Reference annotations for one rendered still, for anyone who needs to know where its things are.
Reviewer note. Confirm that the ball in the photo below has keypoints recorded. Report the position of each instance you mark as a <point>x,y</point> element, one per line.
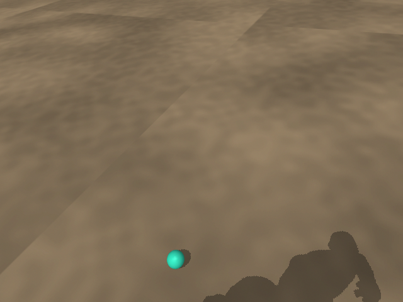
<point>175,259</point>

